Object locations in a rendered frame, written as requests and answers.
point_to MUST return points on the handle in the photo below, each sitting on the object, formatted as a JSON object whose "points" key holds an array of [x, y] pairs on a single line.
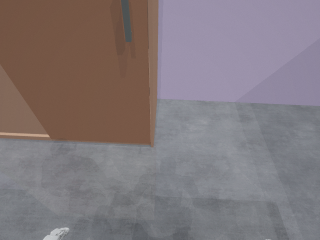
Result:
{"points": [[126, 20]]}

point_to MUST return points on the left robot hand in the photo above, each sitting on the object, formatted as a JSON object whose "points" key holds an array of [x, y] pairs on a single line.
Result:
{"points": [[57, 234]]}

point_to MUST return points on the wardrobe door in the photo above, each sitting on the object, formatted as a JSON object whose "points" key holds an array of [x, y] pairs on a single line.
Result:
{"points": [[70, 62], [15, 114]]}

